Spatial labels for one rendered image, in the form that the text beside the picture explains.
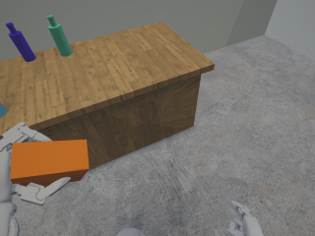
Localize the table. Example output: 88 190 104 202
0 22 215 188

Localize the robot left hand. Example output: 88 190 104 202
0 122 72 206

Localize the sponge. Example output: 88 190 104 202
10 140 90 187

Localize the robot right hand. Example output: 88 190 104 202
226 201 264 236

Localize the robot left forearm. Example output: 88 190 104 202
0 202 20 236

